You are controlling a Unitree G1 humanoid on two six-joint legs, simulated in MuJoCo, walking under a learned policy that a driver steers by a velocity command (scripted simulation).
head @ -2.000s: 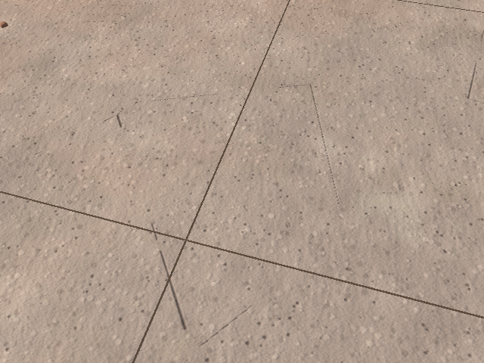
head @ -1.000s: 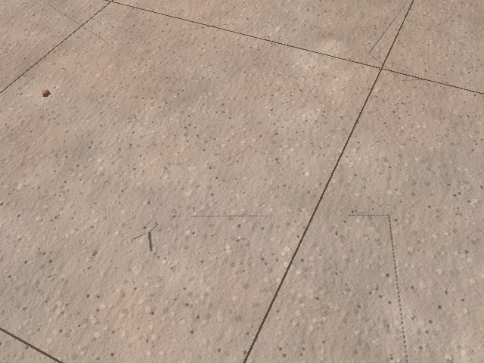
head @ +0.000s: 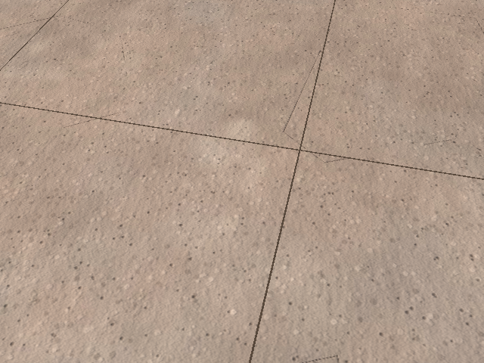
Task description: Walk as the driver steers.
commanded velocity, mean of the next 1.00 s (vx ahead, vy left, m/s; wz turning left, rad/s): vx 0.50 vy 0.00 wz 0.56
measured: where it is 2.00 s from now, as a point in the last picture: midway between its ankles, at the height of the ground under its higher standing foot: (107, 240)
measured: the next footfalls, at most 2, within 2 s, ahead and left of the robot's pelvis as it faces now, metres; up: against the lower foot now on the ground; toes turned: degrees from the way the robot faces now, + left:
left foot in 0.22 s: +0.26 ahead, +0.11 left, +0.00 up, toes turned +13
right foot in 0.74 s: +0.61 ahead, +0.04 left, +0.00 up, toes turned +28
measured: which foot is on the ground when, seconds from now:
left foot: up 0.00-0.20, down 0.22-0.74, up 0.76-1.00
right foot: down 0.00-0.20, up 0.22-0.72, down 0.74-1.00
